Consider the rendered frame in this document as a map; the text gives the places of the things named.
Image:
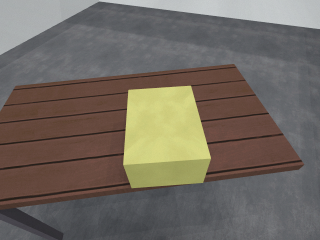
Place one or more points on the carton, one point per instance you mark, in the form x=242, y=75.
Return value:
x=165, y=143

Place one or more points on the table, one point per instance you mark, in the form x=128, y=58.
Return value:
x=65, y=140

